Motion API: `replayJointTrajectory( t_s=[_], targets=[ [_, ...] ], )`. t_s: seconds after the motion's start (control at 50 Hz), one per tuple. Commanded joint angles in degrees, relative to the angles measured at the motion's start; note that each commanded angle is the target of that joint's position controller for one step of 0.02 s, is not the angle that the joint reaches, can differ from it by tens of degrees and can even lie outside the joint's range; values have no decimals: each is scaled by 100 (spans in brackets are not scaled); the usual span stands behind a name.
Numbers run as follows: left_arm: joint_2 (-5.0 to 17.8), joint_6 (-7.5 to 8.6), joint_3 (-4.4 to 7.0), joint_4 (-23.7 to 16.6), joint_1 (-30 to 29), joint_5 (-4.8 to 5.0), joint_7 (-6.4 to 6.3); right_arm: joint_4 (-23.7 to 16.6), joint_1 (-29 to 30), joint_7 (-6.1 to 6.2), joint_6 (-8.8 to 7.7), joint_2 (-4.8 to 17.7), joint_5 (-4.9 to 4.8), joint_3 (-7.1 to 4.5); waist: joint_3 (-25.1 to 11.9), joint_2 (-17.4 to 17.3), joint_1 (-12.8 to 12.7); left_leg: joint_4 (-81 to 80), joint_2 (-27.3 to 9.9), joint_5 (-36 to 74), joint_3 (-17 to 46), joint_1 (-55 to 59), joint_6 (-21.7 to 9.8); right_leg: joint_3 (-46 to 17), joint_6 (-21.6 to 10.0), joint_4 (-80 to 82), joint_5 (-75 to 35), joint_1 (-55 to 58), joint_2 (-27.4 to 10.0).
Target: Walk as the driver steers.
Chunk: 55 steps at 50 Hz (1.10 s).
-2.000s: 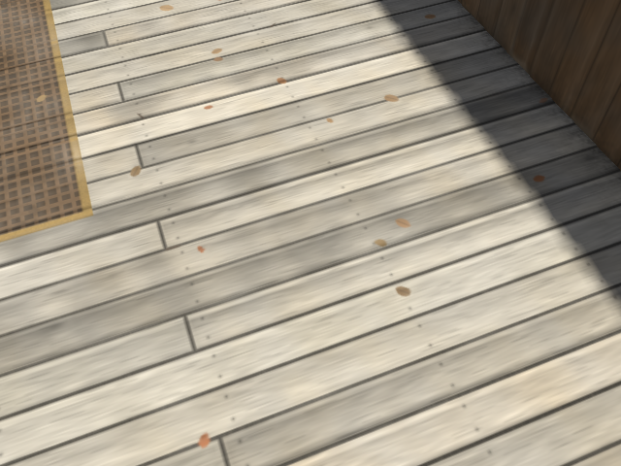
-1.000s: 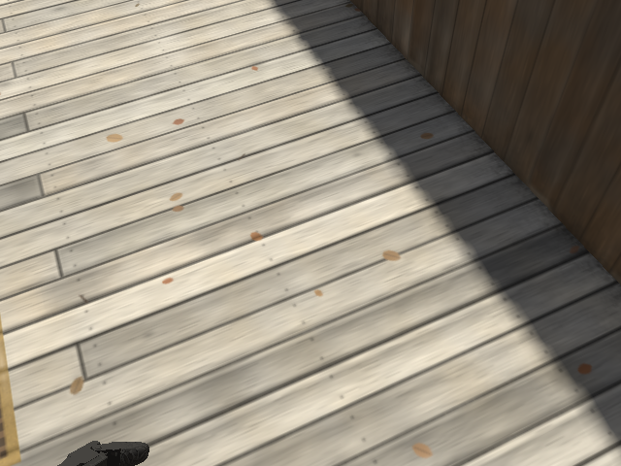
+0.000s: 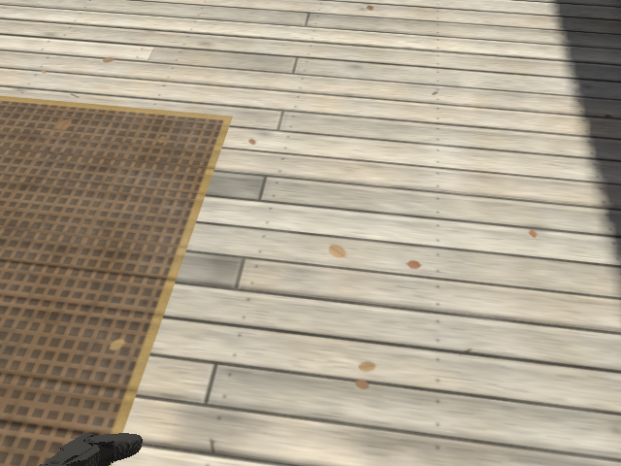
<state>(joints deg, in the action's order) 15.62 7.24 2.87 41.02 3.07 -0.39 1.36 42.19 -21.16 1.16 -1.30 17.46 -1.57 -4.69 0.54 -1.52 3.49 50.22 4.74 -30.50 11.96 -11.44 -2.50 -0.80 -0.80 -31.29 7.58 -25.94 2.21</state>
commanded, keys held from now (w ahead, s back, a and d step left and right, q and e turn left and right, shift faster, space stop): w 1.00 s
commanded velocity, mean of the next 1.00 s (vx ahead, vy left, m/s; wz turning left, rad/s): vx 0.50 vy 0.00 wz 0.13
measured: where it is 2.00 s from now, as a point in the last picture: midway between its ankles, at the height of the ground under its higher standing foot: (261, 240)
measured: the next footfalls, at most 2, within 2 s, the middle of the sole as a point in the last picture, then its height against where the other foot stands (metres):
left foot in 0.44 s outside the picture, level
right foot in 0.98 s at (326, 364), level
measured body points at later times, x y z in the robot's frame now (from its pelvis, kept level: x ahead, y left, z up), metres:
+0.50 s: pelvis +0.26 +0.05 +0.00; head +0.29 +0.07 +0.45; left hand +0.23 +0.34 -0.13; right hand +0.51 -0.16 -0.06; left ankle +0.34 +0.16 -0.72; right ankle +0.11 -0.11 -0.68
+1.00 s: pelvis +0.54 +0.05 +0.00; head +0.57 +0.04 +0.45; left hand +0.74 +0.30 -0.08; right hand +0.55 -0.24 -0.13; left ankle +0.35 +0.16 -0.71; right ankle +0.67 -0.04 -0.73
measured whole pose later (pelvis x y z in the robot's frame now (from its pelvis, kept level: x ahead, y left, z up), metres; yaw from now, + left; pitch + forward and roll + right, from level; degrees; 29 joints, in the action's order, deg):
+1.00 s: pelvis +0.54 +0.05 +0.00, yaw +6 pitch +2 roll +1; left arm 15.1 5.3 1.7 43.8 1.0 0.1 2.8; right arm 50.6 -23.4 0.6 -2.2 17.0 -0.5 -3.6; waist 1.2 0.3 3.8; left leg 29.7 -0.2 -25.7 -1.0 0.1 -0.5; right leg 1.9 -3.9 -30.6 3.9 -28.4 -0.5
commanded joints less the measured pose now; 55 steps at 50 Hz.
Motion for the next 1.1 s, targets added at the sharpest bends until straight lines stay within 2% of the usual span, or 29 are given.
replayJointTrajectory(
  t_s=[0.02,0.04,0.06,0.1,0.18,0.26,0.32,0.38,0.42,0.44,0.46,0.48,0.5,0.52,0.54,0.58,0.66,0.76,0.86,0.92,0.94,0.96,0.98,1.0,1.02,1.04,1.06,1.08,1.1],
  targets=[
    [777,-47,280,-14,1342,63,-20,-504,-7,5,-115,808,-43,-94,-713,951,-789,2442,-472,405,-163,-3378,123,-3457,-1019,1543,2392,3546,-2245],
    [694,-78,228,-18,1109,-4,-10,-535,274,14,-103,715,26,-81,-393,541,-695,2300,-640,779,-310,-3142,142,-2770,-930,1602,1574,2889,-1987],
    [590,-97,194,43,983,-29,-10,-604,493,-5,-123,626,83,-84,-112,502,-624,2006,-763,1009,-308,-3045,143,-2309,-962,1705,945,2421,-1788],
    [497,-62,154,139,957,-45,-21,-616,438,-65,-122,404,27,-51,-72,742,-452,1576,-915,1183,-411,-2651,125,-1704,-981,1927,307,2015,-1544],
    [793,-32,228,349,1111,72,-39,-783,881,-105,-137,149,114,69,21,591,-463,420,-1063,1660,-684,-2809,232,-1147,-1234,2257,-535,1996,-1612],
    [980,-128,251,501,1298,135,-68,-899,1560,-207,-242,34,91,166,116,554,-693,-986,-995,2764,-1016,-2375,267,-461,-1066,2318,-907,1944,-1386],
    [1071,-205,257,690,1657,186,-63,-1027,2012,-265,-271,93,42,164,199,586,-843,-1536,-858,2966,-1149,-2141,227,-381,-991,2225,-952,2162,-1503],
    [1176,-300,282,833,1750,229,-82,-1114,2125,-314,-288,242,34,118,241,678,-712,-1916,-755,2570,-1186,-1928,7,-403,-861,1936,-1391,2567,-1732],
    [1208,-354,275,854,1618,253,-115,-870,1300,-291,-288,499,94,-35,-249,623,-163,-2291,-485,2593,-1430,-577,-235,-69,-651,905,-2848,2492,-1522],
    [1035,-354,200,832,1644,196,-132,-610,432,-239,-269,780,115,-179,-818,493,220,-2230,-582,2655,-1314,754,-410,176,-463,-196,-2833,1965,-1238],
    [594,-309,38,634,1748,25,-136,-484,-455,-156,-220,1263,208,-291,-1649,-461,428,-2197,-1928,2478,463,2553,-918,465,-151,-2231,-903,400,-761],
    [292,-191,-74,601,2167,58,-110,-445,-508,-193,-217,1424,175,-281,-2155,-1587,144,-3042,-2759,1505,2822,3332,-1601,-76,-1,-3610,2584,-1109,-10],
    [886,-128,81,598,1772,195,-65,-463,-296,-219,-239,918,116,-141,-1574,-941,256,-3238,-2564,906,2567,2936,-1416,-471,-51,-4141,2475,-1740,-374],
    [992,-85,112,469,1361,262,-38,-487,70,-229,-263,754,96,-73,-862,-733,157,-3346,-2348,1200,1733,2206,-1233,-330,-121,-4048,1917,-1918,-624],
    [907,-80,107,474,1173,204,-65,-504,404,-246,-277,643,134,-37,-535,-337,-6,-3486,-2089,1691,1192,1527,-1134,-242,-106,-3789,1431,-1714,-824],
    [780,-169,123,522,1268,118,-65,-508,755,-273,-328,427,204,21,-276,-396,-339,-3831,-1802,2546,571,658,-1082,-297,-19,-3358,892,-1148,-1046],
    [528,-339,76,446,1005,58,-102,-280,666,-232,-453,555,161,-31,-49,-231,-446,-4227,-1714,3237,-55,268,-1201,-248,194,-2601,219,-1233,-1071],
    [352,-266,-12,194,24,60,-14,23,275,-131,-403,726,125,-60,211,-151,-133,-4342,-1489,3214,-674,326,-954,-88,216,-801,-1277,-1098,-861],
    [407,-203,-42,-98,-719,118,123,407,-223,-93,-297,825,62,-92,398,-144,82,-4077,-1801,3236,-665,1100,-876,-62,37,23,-1212,-1141,-678],
    [556,-167,0,-124,-587,109,188,533,-221,-51,-201,898,46,-127,261,-263,-94,-3615,-1967,4078,-623,1604,-728,26,-193,262,-558,-823,-543],
    [670,-157,56,-48,-267,100,180,536,-138,-39,-171,948,51,-137,47,-349,-290,-3225,-1902,4968,-690,1649,-653,186,-296,320,-377,-292,-377],
    [862,-155,176,178,465,85,143,532,-58,-25,-130,904,63,-110,-408,-305,-674,-2370,-1651,5752,-899,1509,-520,364,-453,442,-450,737,-193],
    [1190,-164,301,426,1456,45,86,445,-88,-1,-121,725,130,-17,-1183,-83,-1048,-1009,-1370,5092,-1112,658,-334,-126,-736,156,-716,2403,-685],
    [1769,-212,447,526,2097,-14,45,310,-759,-62,-235,101,168,180,-2068,1231,-889,1301,-445,2556,-1364,-1762,148,-2709,-1686,342,88,4743,-2166],
    [1340,-238,331,588,2199,97,59,408,-629,-87,-366,238,114,171,-2375,1519,-1016,2188,-137,-261,-593,-2672,171,-4173,-1912,1226,843,5042,-2453],
    [1070,-238,232,534,1783,129,42,272,-105,-130,-453,712,-48,37,-1435,1130,-1000,2544,-512,-32,-472,-3233,86,-3422,-1596,1375,1265,4354,-2269],
    [914,-244,189,446,1377,100,24,165,302,-127,-489,721,-83,44,-846,762,-862,2324,-829,504,-669,-3230,29,-2681,-1394,1501,1077,3501,-2047],
    [751,-240,140,413,1052,54,32,131,527,-101,-480,666,-4,33,-388,506,-698,1927,-1034,909,-784,-3044,48,-2157,-1306,1708,650,2677,-1827],
    [583,-208,87,385,861,-11,42,163,479,-80,-422,618,60,2,-216,592,-496,1611,-1206,1207,-745,-2671,58,-1780,-1211,1890,241,2131,-1626]
  ],
)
